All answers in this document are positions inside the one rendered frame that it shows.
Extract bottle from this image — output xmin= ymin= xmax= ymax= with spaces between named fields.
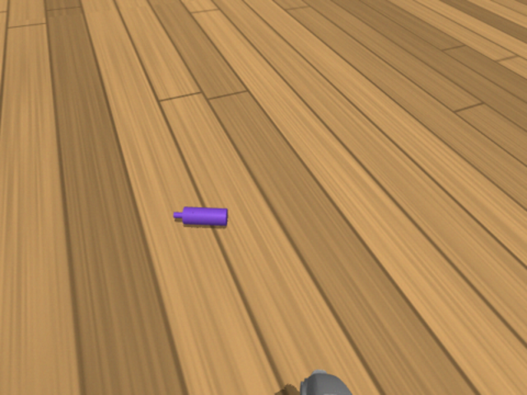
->
xmin=174 ymin=207 xmax=228 ymax=225

